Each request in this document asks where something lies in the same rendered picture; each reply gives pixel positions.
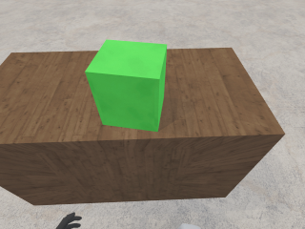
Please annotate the carton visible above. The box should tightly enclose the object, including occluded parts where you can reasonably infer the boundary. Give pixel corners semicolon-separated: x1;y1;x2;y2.
85;39;167;132

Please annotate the robot left hand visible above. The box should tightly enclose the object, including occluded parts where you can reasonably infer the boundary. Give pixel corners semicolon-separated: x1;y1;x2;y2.
55;212;82;229

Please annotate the pedestal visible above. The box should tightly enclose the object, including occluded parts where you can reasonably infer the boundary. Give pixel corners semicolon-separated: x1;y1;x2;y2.
0;48;286;206

